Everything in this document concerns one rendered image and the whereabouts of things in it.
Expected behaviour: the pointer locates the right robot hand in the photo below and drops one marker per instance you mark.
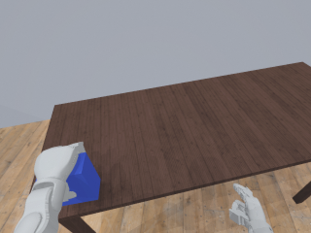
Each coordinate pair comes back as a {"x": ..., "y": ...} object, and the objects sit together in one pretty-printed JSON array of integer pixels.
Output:
[{"x": 242, "y": 213}]

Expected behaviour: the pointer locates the table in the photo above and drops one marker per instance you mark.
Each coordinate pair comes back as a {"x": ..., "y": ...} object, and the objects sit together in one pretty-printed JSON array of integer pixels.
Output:
[{"x": 156, "y": 142}]

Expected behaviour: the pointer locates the robot left forearm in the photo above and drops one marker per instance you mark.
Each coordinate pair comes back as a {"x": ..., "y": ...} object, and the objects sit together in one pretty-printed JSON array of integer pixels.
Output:
[{"x": 42, "y": 207}]

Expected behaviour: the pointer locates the sponge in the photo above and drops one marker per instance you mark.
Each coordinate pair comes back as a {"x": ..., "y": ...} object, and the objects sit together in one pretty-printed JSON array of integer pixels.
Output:
[{"x": 84, "y": 181}]

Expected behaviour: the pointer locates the robot right forearm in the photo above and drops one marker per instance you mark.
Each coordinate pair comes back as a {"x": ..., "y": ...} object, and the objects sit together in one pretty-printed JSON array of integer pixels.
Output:
[{"x": 259, "y": 226}]

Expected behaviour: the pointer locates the left robot hand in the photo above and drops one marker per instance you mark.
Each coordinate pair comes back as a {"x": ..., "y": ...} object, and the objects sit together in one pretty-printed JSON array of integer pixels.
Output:
[{"x": 58, "y": 162}]

